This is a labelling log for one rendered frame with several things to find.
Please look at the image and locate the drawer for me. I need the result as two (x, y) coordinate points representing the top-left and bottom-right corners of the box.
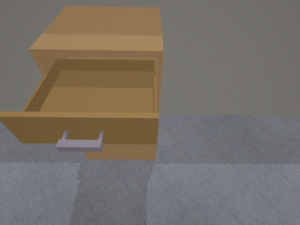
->
(0, 58), (159, 144)

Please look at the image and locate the cabinet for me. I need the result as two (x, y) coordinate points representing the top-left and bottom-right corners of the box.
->
(29, 6), (164, 160)

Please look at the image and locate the handle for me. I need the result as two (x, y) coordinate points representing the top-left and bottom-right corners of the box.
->
(55, 130), (104, 152)

